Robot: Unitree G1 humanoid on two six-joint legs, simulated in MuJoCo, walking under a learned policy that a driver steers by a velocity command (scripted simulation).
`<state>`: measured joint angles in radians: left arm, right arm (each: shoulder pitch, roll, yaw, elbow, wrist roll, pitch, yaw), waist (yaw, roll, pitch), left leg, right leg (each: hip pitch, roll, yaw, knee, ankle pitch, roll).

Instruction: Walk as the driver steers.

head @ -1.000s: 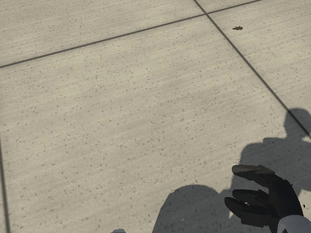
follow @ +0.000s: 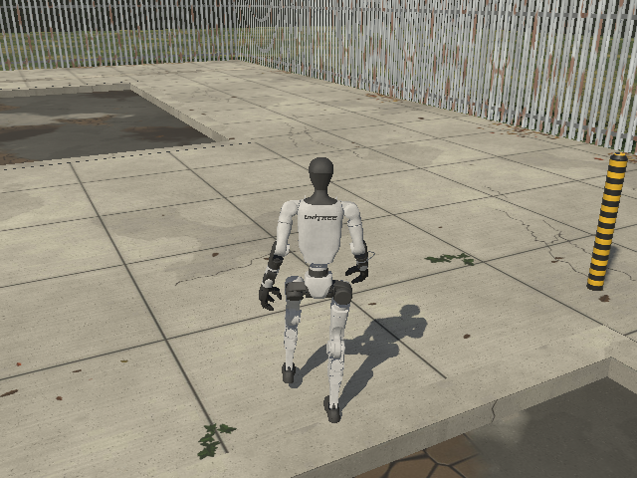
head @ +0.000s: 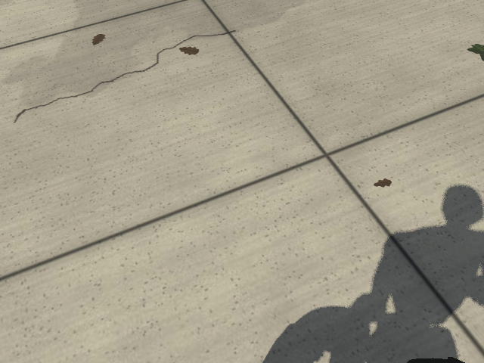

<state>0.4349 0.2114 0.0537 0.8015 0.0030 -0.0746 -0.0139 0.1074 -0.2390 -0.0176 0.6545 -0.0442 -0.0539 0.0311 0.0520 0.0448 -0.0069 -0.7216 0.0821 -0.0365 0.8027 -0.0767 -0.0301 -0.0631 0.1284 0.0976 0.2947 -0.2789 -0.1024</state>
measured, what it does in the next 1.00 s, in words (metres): walks ahead: left foot, then right foot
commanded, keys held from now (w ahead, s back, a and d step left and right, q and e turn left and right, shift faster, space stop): w+e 0.04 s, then no key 0.96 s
